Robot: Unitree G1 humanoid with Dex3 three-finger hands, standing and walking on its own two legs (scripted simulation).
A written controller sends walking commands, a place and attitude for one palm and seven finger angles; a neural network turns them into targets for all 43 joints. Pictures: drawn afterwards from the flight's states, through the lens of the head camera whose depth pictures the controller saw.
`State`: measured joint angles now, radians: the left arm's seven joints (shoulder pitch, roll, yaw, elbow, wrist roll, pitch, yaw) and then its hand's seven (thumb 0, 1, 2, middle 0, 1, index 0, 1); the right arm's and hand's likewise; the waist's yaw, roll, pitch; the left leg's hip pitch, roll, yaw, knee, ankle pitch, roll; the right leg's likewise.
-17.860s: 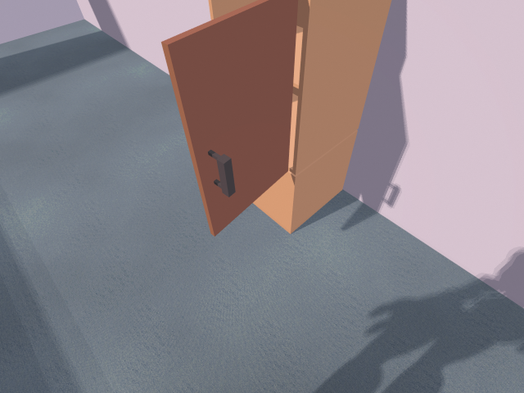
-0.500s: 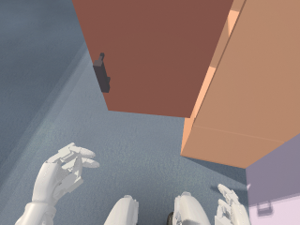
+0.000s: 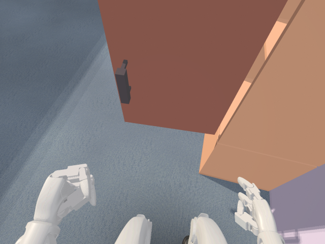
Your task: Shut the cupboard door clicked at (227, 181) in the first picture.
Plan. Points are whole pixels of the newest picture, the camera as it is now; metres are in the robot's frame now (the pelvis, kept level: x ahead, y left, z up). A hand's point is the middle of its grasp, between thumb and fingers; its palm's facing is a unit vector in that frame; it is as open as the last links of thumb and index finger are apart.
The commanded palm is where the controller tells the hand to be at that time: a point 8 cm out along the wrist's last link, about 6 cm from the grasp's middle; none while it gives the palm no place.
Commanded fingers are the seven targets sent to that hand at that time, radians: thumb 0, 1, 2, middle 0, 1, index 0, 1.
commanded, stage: raise the hand and make a fist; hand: left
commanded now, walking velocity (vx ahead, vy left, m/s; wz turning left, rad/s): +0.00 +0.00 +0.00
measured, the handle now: (125, 82) +0.53 +0.16 +0.04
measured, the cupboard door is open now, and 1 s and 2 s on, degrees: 96 96 96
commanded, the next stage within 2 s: bring the fist close to the handle in 0.60 s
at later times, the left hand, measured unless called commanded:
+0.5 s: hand (95, 189) +0.22 +0.17 +0.04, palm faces -0.07 -1.00 -0.05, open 3.1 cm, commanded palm +0.20 +0.22 +0.04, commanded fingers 0.00 0.90 0.90 -1.30 -1.50 -1.30 -1.50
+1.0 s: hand (108, 168) +0.27 +0.15 +0.04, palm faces -0.09 -0.99 -0.04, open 3.1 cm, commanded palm +0.27 +0.21 +0.04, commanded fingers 0.00 0.90 0.90 -1.30 -1.50 -1.30 -1.50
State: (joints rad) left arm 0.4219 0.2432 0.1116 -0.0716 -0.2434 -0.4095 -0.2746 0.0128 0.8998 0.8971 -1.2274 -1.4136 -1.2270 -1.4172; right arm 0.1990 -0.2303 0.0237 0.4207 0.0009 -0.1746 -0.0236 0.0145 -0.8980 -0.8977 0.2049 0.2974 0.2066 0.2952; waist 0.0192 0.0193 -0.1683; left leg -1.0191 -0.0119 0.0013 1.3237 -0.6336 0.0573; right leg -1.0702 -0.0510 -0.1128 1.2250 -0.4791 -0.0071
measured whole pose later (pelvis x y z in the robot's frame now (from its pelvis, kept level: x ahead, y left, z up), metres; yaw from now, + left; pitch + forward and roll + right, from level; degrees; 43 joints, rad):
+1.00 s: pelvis +0.00 -0.02 +0.00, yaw +0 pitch +20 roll -2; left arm 0.14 0.25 0.14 0.14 -0.26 -0.40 -0.30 0.01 0.90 0.90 -1.30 -1.50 -1.30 -1.50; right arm 0.22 -0.26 0.03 0.49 0.01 -0.16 -0.04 0.01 -0.90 -0.90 0.21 0.30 0.21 0.30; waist -0.01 0.03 -0.17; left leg -1.05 0.00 -0.01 1.33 -0.63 0.02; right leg -1.11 -0.04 -0.12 1.25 -0.49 -0.04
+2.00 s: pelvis +0.00 -0.02 +0.01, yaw -1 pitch +23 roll -1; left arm -0.52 0.26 0.24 0.84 -0.14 -0.52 -0.18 0.01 0.90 0.90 -1.30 -1.50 -1.30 -1.50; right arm 0.32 -0.26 0.01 0.60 -0.01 -0.01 0.00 0.01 -0.90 -0.90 0.20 0.30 0.21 0.29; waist -0.09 0.02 -0.15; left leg -1.06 0.00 0.04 1.24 -0.58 0.04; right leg -1.14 -0.03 -0.07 1.18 -0.44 -0.02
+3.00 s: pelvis -0.02 -0.01 -0.01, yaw -1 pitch +27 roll -3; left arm -0.96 0.48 0.25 1.19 -0.12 -0.46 -0.37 0.01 0.90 0.90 -1.30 -1.50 -1.32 -1.50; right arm 0.35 -0.29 0.04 0.64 -0.02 0.00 0.00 0.01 -0.90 -0.90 0.20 0.30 0.21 0.29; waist -0.18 0.04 -0.13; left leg -1.22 0.00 0.00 1.34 -0.58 0.05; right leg -1.27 -0.03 -0.11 1.22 -0.41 -0.02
